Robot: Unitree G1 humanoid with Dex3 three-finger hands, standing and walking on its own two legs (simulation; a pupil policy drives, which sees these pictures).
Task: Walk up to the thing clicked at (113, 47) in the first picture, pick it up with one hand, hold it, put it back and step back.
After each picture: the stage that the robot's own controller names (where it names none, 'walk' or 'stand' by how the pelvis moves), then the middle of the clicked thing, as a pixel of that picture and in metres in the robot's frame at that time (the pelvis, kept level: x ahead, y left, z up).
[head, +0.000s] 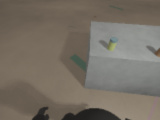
stand; (112, 44) +0.69 -0.19 +0.04
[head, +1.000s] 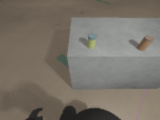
rise first; (91, 41) +0.62 +0.03 +0.07
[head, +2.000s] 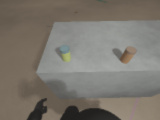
stand; (65, 53) +0.45 +0.20 +0.07
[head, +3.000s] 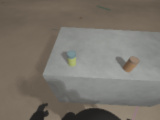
stand; (71, 58) +0.45 +0.15 +0.04
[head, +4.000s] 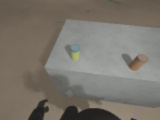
stand; (75, 52) +0.47 +0.13 +0.06
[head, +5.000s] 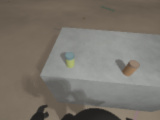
stand; (70, 60) +0.44 +0.16 +0.03
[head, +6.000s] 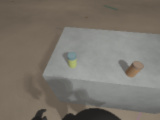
stand; (72, 60) +0.43 +0.15 +0.03
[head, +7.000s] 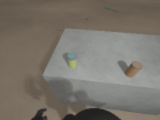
stand; (72, 60) +0.44 +0.15 +0.03
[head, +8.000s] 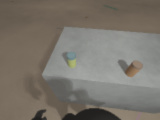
stand; (71, 60) +0.44 +0.15 +0.03
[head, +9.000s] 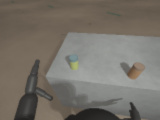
rise first; (74, 62) +0.43 +0.16 +0.04
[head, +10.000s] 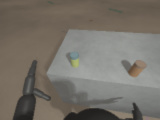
go down; (74, 59) +0.45 +0.16 +0.04
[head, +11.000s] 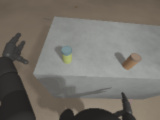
go down; (66, 55) +0.44 +0.14 +0.06
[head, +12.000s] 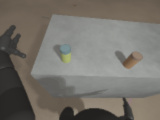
approach; (65, 54) +0.44 +0.15 +0.08
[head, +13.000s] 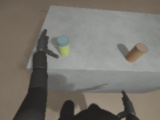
close in; (63, 46) +0.46 +0.16 +0.11
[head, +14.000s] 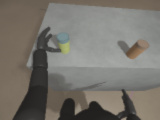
close; (63, 43) +0.47 +0.15 +0.12
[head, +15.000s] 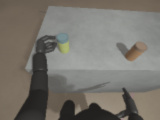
lift; (63, 43) +0.48 +0.15 +0.11
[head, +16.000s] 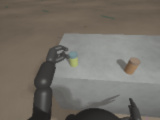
lift; (73, 59) +0.47 +0.14 +0.07
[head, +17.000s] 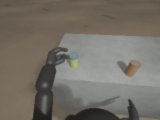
stand; (73, 60) +0.46 +0.14 +0.06
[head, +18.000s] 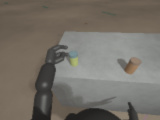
stand; (73, 58) +0.47 +0.14 +0.06
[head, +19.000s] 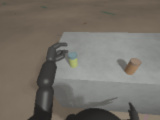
stand; (73, 60) +0.46 +0.14 +0.06
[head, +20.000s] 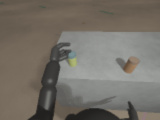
stand; (72, 59) +0.46 +0.15 +0.06
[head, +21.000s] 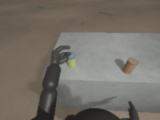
stand; (71, 60) +0.45 +0.15 +0.05
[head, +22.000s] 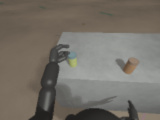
stand; (72, 59) +0.46 +0.14 +0.05
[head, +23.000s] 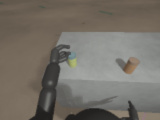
stand; (72, 59) +0.46 +0.14 +0.05
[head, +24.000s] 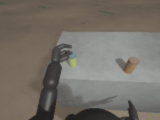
stand; (72, 59) +0.46 +0.15 +0.05
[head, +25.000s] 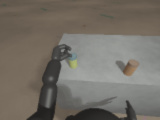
crouch; (73, 61) +0.46 +0.14 +0.05
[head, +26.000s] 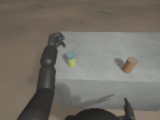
lower; (71, 60) +0.46 +0.14 +0.05
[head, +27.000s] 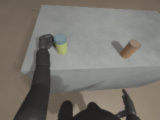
lower; (61, 44) +0.48 +0.15 +0.11
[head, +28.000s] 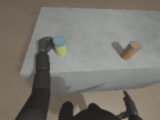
lower; (60, 47) +0.46 +0.15 +0.11
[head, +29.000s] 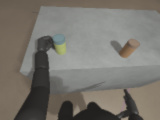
lower; (60, 45) +0.48 +0.15 +0.11
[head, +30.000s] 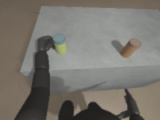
lower; (60, 45) +0.47 +0.15 +0.12
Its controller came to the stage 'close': yes
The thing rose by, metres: 0.00
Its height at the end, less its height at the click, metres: +0.00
